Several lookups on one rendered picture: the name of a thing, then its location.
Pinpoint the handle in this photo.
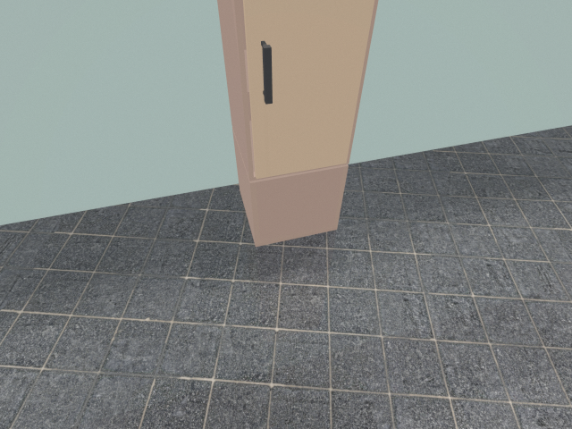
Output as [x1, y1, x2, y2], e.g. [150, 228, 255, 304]
[261, 41, 273, 105]

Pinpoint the cupboard door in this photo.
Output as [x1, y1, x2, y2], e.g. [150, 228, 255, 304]
[243, 0, 374, 179]

